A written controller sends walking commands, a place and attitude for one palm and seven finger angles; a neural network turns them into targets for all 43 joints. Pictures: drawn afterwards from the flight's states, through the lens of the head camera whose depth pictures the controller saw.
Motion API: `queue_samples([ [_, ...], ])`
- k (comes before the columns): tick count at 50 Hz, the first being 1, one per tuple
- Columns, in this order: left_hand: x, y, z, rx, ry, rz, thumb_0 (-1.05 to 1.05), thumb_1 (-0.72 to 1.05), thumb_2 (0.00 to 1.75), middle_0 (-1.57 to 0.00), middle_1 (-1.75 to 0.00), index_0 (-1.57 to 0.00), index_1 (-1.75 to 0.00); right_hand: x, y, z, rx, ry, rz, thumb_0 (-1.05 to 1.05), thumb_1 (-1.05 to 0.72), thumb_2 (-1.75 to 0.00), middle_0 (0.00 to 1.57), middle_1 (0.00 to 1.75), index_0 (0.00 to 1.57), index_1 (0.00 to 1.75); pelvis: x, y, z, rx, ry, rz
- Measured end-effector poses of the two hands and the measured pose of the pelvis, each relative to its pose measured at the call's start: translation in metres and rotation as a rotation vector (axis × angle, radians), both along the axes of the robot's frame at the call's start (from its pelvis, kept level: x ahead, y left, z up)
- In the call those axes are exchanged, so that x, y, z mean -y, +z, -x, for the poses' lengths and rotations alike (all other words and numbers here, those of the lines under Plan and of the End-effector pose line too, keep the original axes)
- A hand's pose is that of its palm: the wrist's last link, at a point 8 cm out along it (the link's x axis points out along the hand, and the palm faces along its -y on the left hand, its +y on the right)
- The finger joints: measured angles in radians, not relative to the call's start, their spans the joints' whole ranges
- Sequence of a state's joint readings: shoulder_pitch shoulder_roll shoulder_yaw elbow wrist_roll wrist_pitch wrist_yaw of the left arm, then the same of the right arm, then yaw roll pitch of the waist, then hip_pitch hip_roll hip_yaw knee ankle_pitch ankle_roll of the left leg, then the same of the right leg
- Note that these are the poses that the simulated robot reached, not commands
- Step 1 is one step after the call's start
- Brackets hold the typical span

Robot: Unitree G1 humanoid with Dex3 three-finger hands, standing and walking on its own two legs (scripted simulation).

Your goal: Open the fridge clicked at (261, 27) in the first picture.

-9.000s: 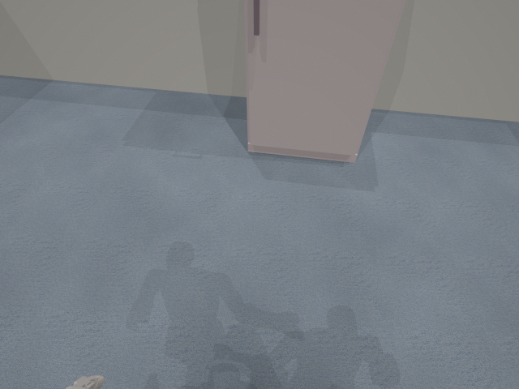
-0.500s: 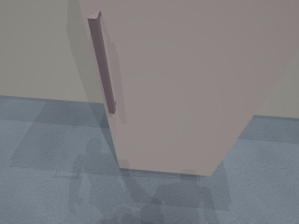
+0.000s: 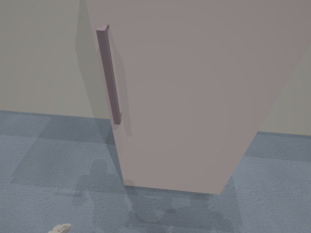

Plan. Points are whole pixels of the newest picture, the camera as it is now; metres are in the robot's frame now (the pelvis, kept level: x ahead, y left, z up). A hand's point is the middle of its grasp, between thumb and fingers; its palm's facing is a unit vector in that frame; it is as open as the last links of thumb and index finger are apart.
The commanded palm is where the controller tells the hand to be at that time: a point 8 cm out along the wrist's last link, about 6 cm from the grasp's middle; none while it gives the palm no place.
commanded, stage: look again from close up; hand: left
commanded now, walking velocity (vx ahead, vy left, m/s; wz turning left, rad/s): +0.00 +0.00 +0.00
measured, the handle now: (112, 81) +0.54 +0.18 +0.13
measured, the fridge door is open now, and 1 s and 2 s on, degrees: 0 0 0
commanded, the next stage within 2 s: none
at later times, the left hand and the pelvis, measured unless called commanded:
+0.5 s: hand out of the picture +0.03 +0.25 -0.16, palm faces +0.00 -0.95 -0.32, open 7.4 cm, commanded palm none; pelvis -0.01 +0.00 +0.01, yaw +1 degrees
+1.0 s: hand out of the picture +0.06 +0.25 -0.15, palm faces +0.01 -0.94 -0.33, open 7.4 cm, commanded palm none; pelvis +0.00 +0.01 +0.01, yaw +1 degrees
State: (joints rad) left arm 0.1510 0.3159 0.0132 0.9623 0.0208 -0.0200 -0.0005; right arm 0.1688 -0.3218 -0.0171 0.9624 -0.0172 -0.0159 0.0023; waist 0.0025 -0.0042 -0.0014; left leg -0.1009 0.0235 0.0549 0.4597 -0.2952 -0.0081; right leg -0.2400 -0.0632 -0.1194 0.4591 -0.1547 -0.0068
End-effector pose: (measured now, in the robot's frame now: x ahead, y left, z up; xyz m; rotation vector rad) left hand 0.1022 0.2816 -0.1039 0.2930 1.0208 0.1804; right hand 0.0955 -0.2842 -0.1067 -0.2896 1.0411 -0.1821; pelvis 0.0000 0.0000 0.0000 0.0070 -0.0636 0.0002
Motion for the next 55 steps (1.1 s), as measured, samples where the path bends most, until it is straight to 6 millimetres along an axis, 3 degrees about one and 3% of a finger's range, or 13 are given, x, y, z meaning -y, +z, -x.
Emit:
queue_samples([
  [16, -0.013, -0.012, 0.064, -0.195, 0.057, -0.01, 0.01, 0.9, 0.89, -0.21, -0.3, -0.2, -0.3, 0.002, -0.011, 0.058, -0.202, -0.029, -0.004, 0.01, -0.9, -0.9, 0.2, 0.3, 0.21, 0.3, -0.002, 0.005, 0.006, -0.007, 0.009, 0.001],
  [23, -0.011, -0.016, 0.078, -0.239, 0.073, 0.004, 0.01, 0.9, 0.89, -0.21, -0.3, -0.2, -0.3, -0.006, -0.014, 0.071, -0.249, -0.04, -0.018, 0.01, -0.9, -0.9, 0.2, 0.3, 0.21, 0.3, -0.004, 0.006, 0.006, -0.008, 0.013, 0.002],
  [36, -0.009, -0.016, 0.063, -0.204, 0.065, 0.016, 0.01, 0.9, 0.89, -0.21, -0.3, -0.2, -0.3, -0.012, -0.011, 0.051, -0.202, -0.027, -0.02, 0.01, -0.9, -0.9, 0.2, 0.3, 0.21, 0.3, -0.007, 0.007, 0.004, -0.007, 0.013, 0.001],
  [55, -0.017, -0.008, 0.044, -0.183, 0.058, -0.009, 0.0, 0.9, 0.89, -0.21, -0.3, -0.2, -0.3, -0.003, -0.006, 0.024, -0.17, -0.007, 0.003, 0.01, -0.9, -0.9, 0.2, 0.3, 0.21, 0.3, -0.006, 0.009, -0.004, -0.011, 0.015, 0.003],
])
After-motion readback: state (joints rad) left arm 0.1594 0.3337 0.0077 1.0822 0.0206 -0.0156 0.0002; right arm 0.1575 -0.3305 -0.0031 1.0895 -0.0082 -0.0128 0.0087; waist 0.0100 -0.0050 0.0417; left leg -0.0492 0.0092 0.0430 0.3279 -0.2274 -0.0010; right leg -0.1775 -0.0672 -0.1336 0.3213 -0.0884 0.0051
